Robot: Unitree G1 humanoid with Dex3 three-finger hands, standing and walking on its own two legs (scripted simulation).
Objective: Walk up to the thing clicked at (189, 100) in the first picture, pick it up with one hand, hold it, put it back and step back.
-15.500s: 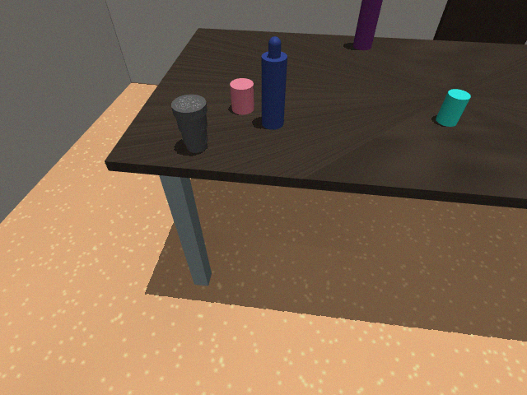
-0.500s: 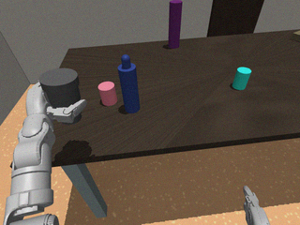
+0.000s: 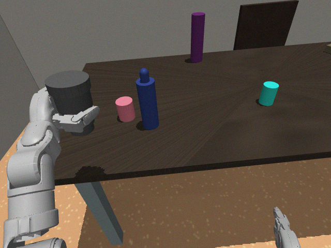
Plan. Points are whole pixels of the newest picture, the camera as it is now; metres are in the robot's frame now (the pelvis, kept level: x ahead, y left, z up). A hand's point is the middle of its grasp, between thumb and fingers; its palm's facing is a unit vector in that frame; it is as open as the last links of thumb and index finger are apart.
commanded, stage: lift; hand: left
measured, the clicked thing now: (75, 106) +0.36 +0.19 +0.24
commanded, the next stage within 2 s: hold in 0.10 s
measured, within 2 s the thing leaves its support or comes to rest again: neither
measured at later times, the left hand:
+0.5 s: hand (76, 99) +0.36 +0.18 +0.26, palm faces +0.17 -0.99 +0.01, open 9.9 cm
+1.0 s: hand (72, 97) +0.34 +0.18 +0.28, palm faces +0.16 -0.99 +0.02, open 9.9 cm
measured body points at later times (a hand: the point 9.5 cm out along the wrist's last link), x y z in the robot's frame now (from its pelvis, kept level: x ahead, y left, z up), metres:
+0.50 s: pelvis +0.01 +0.00 +0.00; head -0.03 -0.03 +0.45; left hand +0.34 +0.23 +0.26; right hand +0.19 -0.25 -0.06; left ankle +0.07 +0.13 -0.73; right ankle -0.01 -0.15 -0.73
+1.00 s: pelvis +0.01 +0.00 +0.00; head -0.04 -0.03 +0.45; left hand +0.32 +0.23 +0.28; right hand +0.18 -0.25 -0.07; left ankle +0.07 +0.13 -0.73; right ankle -0.01 -0.15 -0.73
